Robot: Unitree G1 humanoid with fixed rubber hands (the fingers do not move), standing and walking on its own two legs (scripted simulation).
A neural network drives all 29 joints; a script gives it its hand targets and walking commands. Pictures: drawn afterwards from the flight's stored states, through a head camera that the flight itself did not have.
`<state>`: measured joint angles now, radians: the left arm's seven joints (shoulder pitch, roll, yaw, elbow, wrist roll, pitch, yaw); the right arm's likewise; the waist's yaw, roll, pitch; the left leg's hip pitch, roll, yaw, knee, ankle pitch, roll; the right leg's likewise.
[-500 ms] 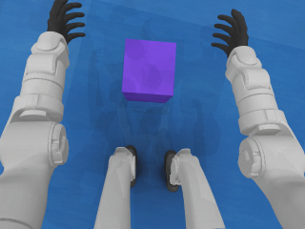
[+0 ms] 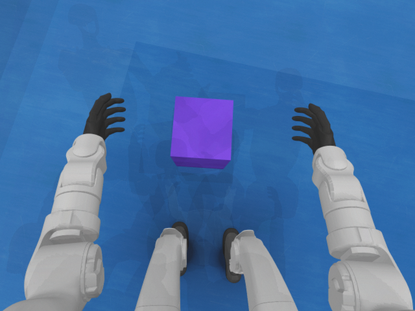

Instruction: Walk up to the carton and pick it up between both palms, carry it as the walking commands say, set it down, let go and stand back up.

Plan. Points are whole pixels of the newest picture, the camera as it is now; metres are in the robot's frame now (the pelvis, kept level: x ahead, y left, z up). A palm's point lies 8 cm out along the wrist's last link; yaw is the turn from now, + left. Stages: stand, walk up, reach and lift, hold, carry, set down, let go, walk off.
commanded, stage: let go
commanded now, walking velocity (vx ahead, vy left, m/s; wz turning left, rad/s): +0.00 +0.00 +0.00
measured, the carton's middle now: (202, 136) +0.53 +0.02 -0.56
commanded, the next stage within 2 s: stand in 1.00 s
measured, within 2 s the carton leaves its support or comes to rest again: neither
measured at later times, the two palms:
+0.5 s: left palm (57, 251) +0.23 +0.23 +0.00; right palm (387, 262) +0.20 -0.24 +0.01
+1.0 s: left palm (44, 279) +0.19 +0.24 +0.01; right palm (404, 284) +0.18 -0.24 +0.02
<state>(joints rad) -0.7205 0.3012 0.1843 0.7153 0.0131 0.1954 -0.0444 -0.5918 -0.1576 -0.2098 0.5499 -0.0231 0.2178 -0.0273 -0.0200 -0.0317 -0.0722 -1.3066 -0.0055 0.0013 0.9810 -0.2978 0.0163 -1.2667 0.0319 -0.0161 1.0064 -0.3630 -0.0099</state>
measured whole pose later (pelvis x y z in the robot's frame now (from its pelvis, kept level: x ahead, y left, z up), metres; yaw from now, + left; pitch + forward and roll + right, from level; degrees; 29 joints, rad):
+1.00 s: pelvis +0.02 -0.01 +0.08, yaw +1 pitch -6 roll +0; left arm 0.19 0.22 0.12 0.41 0.01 0.17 -0.08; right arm 0.23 -0.20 -0.05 0.38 -0.02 0.17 0.06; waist -0.02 -0.03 0.15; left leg -0.21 -0.01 0.00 0.59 -0.26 0.00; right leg -0.17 0.03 -0.01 0.60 -0.32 -0.03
